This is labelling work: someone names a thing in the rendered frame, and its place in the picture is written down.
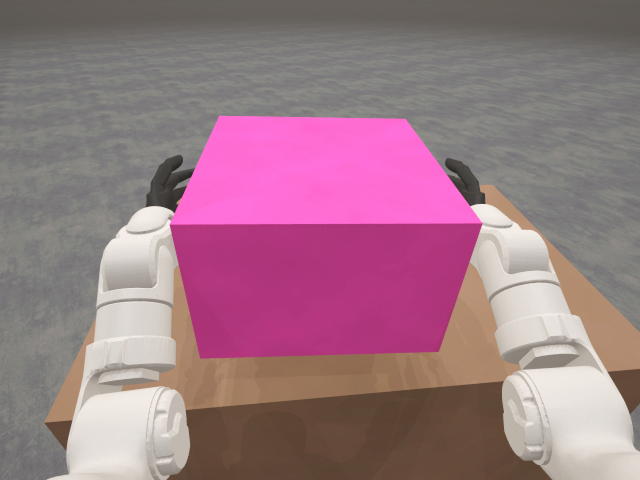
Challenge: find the pedestal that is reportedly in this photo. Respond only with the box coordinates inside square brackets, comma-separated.
[44, 185, 640, 480]

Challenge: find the robot left forearm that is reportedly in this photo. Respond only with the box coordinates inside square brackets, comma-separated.
[66, 206, 179, 474]

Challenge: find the left robot hand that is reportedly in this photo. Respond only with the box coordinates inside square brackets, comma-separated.
[145, 155, 195, 214]

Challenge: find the carton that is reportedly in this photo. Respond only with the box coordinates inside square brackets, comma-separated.
[169, 116, 483, 359]

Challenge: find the robot left upper arm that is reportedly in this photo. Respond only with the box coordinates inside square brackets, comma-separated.
[47, 386, 190, 480]

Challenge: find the robot right forearm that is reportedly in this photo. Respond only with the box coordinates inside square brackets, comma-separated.
[469, 204, 634, 444]

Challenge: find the robot right upper arm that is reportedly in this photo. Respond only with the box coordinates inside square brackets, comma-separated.
[502, 366, 640, 480]

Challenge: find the right robot hand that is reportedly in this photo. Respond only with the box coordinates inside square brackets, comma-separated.
[445, 158, 485, 206]

